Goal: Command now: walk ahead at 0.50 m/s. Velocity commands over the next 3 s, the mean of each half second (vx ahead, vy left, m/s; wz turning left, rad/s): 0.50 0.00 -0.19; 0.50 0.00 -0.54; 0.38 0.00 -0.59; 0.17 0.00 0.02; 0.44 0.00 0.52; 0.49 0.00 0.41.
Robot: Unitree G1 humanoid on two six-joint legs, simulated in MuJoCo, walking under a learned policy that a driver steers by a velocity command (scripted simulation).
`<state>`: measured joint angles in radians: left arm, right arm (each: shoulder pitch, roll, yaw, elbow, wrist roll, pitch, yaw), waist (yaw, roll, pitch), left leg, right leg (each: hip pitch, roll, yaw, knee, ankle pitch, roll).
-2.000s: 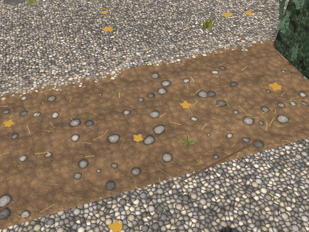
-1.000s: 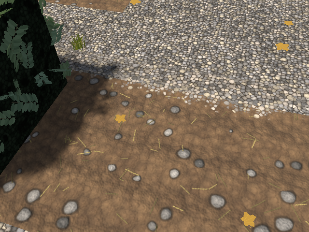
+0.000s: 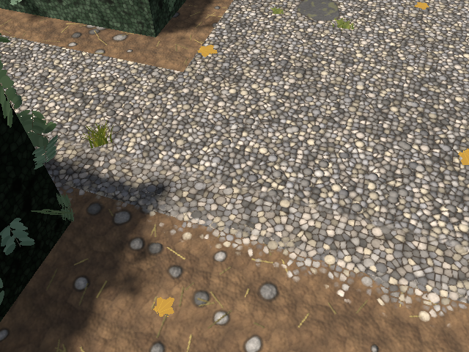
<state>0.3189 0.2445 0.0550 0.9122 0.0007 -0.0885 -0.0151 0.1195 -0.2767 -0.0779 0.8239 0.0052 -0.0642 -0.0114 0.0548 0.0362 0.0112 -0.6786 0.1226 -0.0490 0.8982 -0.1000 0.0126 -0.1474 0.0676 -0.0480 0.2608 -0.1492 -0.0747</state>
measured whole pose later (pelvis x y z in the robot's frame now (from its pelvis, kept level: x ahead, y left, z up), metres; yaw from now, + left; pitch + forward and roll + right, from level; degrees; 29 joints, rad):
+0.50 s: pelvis +0.27 +0.06 +0.00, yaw -7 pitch +1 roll +2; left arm 0.22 0.30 0.08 0.89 -0.03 -0.04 0.01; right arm 0.23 -0.24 -0.07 0.90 -0.01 -0.10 0.01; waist -0.02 -0.05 0.03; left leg -0.17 -0.02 0.14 0.32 -0.17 0.04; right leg -0.63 -0.11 0.05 1.10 -0.25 -0.02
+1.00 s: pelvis +0.53 -0.06 -0.01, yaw -25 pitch +1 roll +1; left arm 0.27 0.27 0.08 0.79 -0.01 -0.05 -0.02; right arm 0.11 -0.29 -0.07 0.82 0.00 -0.11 -0.01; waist 0.03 0.02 0.06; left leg -0.56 0.10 -0.05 1.09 -0.31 -0.02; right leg -0.26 0.10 0.03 0.41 -0.16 -0.10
